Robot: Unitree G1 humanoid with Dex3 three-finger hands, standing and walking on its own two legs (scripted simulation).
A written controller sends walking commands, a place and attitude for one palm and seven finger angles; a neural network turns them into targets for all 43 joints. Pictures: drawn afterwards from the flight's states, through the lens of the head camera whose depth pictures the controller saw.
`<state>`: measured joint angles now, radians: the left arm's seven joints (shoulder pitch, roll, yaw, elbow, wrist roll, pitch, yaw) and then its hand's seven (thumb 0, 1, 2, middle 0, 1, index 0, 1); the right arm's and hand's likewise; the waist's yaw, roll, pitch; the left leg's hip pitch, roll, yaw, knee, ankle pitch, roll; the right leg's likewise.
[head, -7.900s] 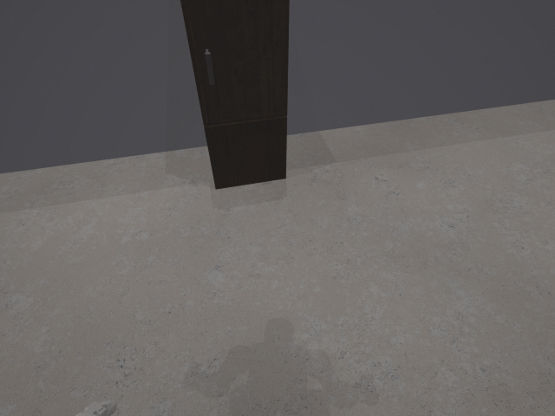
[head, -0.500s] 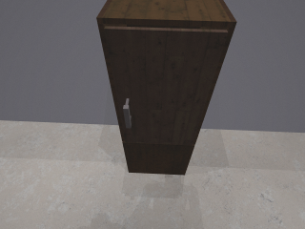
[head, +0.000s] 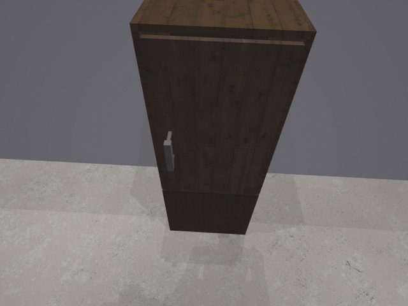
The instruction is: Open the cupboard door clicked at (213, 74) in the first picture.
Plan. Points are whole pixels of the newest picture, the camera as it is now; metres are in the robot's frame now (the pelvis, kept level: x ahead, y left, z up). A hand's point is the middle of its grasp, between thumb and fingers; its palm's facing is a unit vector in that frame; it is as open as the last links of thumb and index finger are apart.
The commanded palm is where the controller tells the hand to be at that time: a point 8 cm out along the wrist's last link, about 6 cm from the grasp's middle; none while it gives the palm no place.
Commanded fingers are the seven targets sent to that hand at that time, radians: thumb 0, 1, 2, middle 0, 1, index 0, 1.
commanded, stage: look again from close up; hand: left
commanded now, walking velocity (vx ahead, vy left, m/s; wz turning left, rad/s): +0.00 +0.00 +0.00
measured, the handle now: (170, 151) +0.55 +0.14 -0.09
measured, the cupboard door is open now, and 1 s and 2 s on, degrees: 0 0 0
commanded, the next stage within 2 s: raise the hand with hooked fingers in 0.04 s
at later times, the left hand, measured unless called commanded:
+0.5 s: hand (139, 268) +0.20 +0.14 -0.04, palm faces -0.04 -1.00 +0.05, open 8.2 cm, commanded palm +0.13 +0.23 -0.08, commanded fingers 0.00 0.46 0.71 -0.23 -0.58 -0.23 -0.58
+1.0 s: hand (109, 279) +0.19 +0.21 -0.08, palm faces -0.02 -1.00 +0.00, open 11.2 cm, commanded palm +0.15 +0.28 -0.08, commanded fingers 0.00 -0.13 0.46 -0.27 -0.96 -0.27 -0.96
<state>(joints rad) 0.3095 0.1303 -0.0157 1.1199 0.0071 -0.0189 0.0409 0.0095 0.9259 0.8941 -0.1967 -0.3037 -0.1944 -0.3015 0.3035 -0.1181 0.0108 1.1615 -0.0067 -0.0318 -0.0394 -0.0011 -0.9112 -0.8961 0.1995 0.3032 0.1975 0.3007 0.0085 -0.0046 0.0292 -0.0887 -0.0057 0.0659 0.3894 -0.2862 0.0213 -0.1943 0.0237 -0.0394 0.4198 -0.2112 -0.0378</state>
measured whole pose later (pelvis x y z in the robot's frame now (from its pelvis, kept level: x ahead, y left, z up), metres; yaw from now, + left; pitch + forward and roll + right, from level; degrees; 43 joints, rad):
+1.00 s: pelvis -0.05 +0.00 -0.11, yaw +2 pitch +19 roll -1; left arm 0.25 0.27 0.24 0.11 -0.33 -0.30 -0.39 0.00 0.10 0.55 -0.26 -0.82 -0.25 -0.82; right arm 0.24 -0.20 0.02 0.55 0.04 -0.18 -0.04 0.01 -0.90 -0.90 0.21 0.30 0.20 0.30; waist -0.02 0.03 -0.14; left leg -1.00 0.00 0.02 1.26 -0.58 0.03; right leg -1.06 -0.01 -0.10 1.19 -0.46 -0.05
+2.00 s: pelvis -0.05 +0.02 -0.11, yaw +2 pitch +21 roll -4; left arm 0.03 0.43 0.43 0.39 -0.39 -0.40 -0.58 -0.02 -0.50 0.30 -0.30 -1.20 -0.30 -1.20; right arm 0.25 -0.30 0.02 0.54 0.03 -0.20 -0.03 0.01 -0.90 -0.90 0.20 0.30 0.20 0.30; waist -0.02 0.01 -0.15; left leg -1.04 -0.01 0.01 1.27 -0.59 0.06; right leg -1.08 -0.02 -0.11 1.17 -0.45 -0.01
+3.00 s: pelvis -0.04 +0.02 -0.12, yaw +2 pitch +24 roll -3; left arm -0.36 0.41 0.36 0.65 -0.25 -0.39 -0.42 -0.02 -0.50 0.30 -0.30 -1.20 -0.30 -1.20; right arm 0.27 -0.28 0.03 0.58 0.03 -0.12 -0.03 0.01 -0.91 -0.90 0.20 0.30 0.20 0.30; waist -0.07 0.02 -0.15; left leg -1.10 -0.01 0.02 1.27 -0.59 0.06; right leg -1.14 -0.02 -0.10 1.18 -0.46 -0.01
